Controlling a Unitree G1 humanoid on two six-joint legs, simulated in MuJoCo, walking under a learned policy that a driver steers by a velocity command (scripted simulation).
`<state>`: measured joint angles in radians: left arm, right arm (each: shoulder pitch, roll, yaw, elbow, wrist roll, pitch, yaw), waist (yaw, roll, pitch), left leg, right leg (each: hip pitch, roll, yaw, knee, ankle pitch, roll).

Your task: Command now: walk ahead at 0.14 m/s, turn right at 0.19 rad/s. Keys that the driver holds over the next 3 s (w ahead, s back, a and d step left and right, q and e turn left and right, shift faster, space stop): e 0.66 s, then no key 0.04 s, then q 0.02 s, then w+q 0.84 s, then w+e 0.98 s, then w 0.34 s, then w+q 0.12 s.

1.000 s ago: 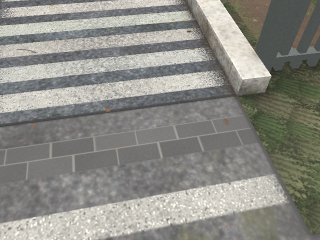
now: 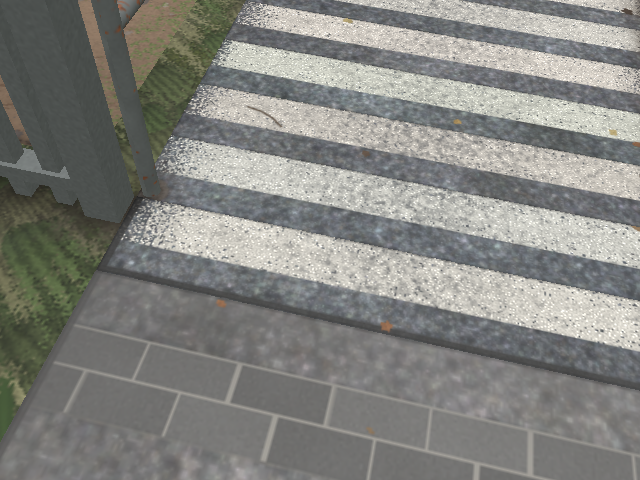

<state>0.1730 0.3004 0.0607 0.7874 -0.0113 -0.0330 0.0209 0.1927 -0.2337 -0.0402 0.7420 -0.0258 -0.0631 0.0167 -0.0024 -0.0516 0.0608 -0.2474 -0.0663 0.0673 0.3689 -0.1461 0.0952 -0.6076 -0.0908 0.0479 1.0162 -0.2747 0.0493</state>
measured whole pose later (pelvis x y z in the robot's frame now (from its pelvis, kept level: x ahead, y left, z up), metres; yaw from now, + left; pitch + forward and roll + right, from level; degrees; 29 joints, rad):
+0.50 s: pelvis +0.08 -0.05 +0.00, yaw -16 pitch +3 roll +1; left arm 0.18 0.30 0.08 0.68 -0.01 0.01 0.00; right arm 0.08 -0.31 -0.08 0.77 0.00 0.01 -0.03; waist 0.01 0.02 0.06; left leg -0.52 0.00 -0.02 1.10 -0.47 -0.06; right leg -0.32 0.03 0.03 0.47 -0.21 -0.05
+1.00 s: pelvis +0.14 -0.04 +0.01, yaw -21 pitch +2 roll -2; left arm 0.15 0.29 0.07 0.68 0.00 -0.06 0.00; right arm 0.36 -0.25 -0.05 0.82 0.02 -0.03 -0.02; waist -0.06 -0.02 -0.02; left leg -0.18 -0.01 -0.13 0.36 -0.22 0.03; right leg -0.45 0.01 0.04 0.81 -0.32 0.03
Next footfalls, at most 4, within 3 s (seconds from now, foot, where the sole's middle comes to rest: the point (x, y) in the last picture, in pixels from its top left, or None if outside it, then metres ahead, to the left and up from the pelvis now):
0.34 right None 0.11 -0.15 -0.78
0.78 left None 0.20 0.06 -0.78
1.14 right None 0.20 -0.21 -0.78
1.60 left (309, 426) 0.56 0.01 -0.78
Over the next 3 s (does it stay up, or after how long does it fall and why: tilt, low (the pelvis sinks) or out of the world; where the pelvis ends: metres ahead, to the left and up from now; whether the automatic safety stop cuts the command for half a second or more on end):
stays up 1.15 -0.22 0.00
